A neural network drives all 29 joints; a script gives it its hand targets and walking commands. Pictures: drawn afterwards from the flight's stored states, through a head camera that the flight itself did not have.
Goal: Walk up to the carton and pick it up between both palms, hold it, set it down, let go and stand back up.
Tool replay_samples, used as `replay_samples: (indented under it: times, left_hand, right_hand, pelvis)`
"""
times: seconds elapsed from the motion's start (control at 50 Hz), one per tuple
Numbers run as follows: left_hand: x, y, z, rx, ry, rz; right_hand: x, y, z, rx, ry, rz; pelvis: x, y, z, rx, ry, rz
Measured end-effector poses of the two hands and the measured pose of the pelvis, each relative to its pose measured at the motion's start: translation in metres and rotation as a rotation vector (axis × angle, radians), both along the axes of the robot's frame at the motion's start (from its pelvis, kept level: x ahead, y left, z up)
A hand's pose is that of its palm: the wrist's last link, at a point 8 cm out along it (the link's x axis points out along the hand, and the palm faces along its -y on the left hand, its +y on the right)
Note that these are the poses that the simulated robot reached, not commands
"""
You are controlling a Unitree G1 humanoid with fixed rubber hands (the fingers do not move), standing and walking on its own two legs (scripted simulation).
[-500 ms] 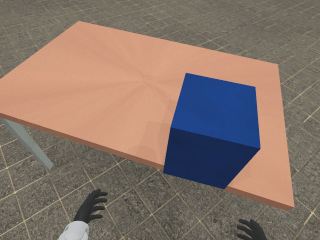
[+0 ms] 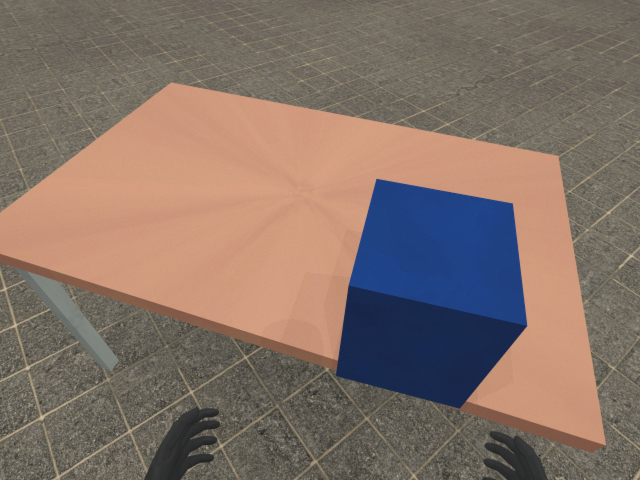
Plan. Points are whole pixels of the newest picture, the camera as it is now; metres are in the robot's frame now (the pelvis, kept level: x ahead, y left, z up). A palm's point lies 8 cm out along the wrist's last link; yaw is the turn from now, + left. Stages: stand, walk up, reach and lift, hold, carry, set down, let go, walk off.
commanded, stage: reach and lift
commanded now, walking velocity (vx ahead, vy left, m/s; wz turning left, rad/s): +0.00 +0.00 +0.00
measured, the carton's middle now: (418, 295) +0.40 -0.15 -0.02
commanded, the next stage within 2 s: none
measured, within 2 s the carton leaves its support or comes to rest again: neither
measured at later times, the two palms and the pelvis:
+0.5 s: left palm (183, 449) +0.19 +0.17 -0.04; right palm (543, 458) +0.17 -0.25 -0.02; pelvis +0.00 -0.01 +0.00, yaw +1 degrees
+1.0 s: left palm (208, 367) +0.27 +0.15 +0.02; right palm (552, 392) +0.23 -0.26 +0.04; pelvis +0.00 -0.01 +0.00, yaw -1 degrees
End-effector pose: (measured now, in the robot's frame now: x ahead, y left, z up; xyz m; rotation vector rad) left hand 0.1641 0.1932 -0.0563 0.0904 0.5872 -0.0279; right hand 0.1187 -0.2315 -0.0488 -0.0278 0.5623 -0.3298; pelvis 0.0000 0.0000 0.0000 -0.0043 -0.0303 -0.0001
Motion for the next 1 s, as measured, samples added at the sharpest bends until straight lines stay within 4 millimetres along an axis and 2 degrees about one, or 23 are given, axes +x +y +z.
replay_samples:
  times: [0.16, 0.28, 0.42, 0.52, 0.64, 0.82, 0.92, 1.0]
  left_hand:
    - [0.017, -0.015, 0.011, -0.013, -0.087, -0.033]
    - [0.013, -0.021, 0.008, -0.022, -0.111, -0.032]
    - [0.015, -0.019, 0.013, -0.036, -0.190, -0.004]
    - [0.030, -0.022, 0.023, -0.047, -0.239, -0.024]
    - [0.058, -0.025, 0.039, -0.042, -0.240, -0.047]
    - [0.086, -0.036, 0.061, -0.066, -0.232, -0.052]
    - [0.093, -0.043, 0.064, -0.076, -0.208, -0.046]
    - [0.104, -0.047, 0.074, -0.079, -0.220, -0.046]
  right_hand:
    - [0.010, -0.007, 0.006, -0.003, -0.079, -0.020]
    - [0.021, -0.012, 0.013, -0.016, -0.136, 0.006]
    - [0.043, -0.015, 0.025, -0.026, -0.223, 0.029]
    - [0.055, -0.018, 0.030, -0.013, -0.263, 0.003]
    - [0.063, -0.019, 0.031, 0.025, -0.249, -0.025]
    - [0.086, -0.022, 0.067, -0.013, -0.306, -0.004]
    - [0.097, -0.025, 0.078, -0.015, -0.292, -0.011]
    - [0.108, -0.024, 0.088, -0.012, -0.301, -0.007]
  pelvis:
    - [0.009, 0.004, 0.000, -0.008, -0.005, -0.005]
    - [0.010, -0.001, -0.001, -0.009, -0.017, -0.001]
    - [0.005, -0.009, -0.002, -0.005, -0.020, 0.017]
    - [0.003, -0.009, -0.003, -0.002, -0.018, 0.020]
    - [0.001, -0.006, -0.002, 0.002, -0.029, 0.009]
    - [0.001, -0.003, 0.000, 0.003, -0.024, -0.007]
    - [0.001, -0.006, 0.001, 0.002, -0.014, -0.012]
    - [0.002, -0.008, 0.001, 0.001, 0.005, -0.012]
